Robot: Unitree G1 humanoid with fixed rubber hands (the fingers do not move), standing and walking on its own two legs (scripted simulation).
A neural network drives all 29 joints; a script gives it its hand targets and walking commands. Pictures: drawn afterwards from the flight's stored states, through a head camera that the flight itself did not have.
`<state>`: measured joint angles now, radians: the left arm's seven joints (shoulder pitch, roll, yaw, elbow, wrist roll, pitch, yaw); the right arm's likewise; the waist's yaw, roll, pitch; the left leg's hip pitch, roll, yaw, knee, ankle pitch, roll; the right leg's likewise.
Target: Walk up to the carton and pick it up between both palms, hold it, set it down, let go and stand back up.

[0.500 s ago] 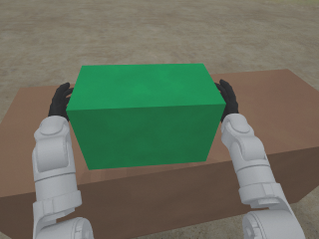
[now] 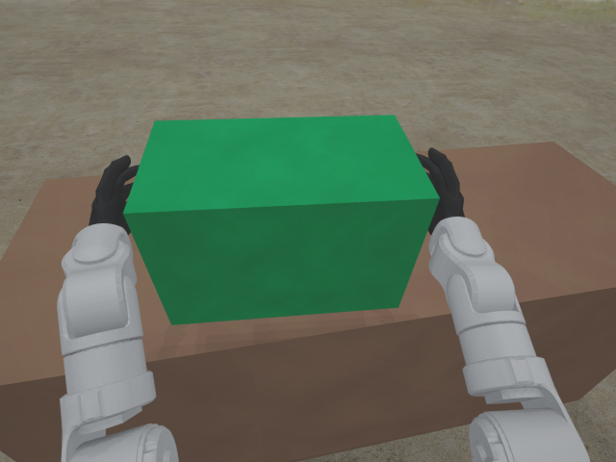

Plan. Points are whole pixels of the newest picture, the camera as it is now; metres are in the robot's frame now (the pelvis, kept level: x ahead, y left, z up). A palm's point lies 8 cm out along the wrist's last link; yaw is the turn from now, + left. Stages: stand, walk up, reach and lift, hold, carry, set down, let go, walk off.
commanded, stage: hold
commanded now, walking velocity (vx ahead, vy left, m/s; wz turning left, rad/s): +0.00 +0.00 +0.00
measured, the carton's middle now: (283, 219) +0.38 +0.00 +0.16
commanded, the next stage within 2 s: none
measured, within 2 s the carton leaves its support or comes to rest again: neither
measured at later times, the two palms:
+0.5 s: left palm (109, 224) +0.35 +0.20 +0.19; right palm (437, 213) +0.34 -0.19 +0.19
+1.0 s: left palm (110, 230) +0.35 +0.21 +0.18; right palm (431, 217) +0.35 -0.18 +0.18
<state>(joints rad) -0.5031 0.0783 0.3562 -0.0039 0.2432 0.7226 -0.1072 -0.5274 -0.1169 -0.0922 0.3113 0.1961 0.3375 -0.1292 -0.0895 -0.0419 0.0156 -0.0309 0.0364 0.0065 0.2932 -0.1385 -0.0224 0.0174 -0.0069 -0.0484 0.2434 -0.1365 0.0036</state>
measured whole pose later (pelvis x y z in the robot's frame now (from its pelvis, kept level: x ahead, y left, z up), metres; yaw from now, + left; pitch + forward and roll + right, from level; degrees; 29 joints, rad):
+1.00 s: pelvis -0.01 +0.00 +0.00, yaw +0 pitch -8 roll +0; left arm -0.58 0.08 0.39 0.13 0.32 0.74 -0.14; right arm -0.60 -0.09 -0.13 0.45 0.13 0.35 -0.10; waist -0.08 -0.05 0.05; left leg 0.00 0.03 0.01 0.27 -0.12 -0.02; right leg 0.04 -0.01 -0.05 0.25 -0.13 0.00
